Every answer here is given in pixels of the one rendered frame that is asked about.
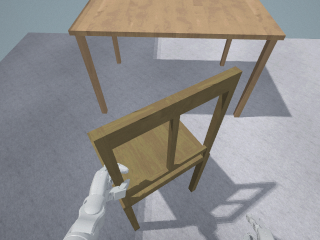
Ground left robot hand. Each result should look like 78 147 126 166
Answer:
89 163 130 202

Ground left robot forearm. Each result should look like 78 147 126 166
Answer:
63 194 106 240

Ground right robot hand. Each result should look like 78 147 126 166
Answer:
243 213 275 240

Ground chair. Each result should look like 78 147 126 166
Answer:
87 66 243 231

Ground table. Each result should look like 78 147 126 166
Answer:
68 0 286 118

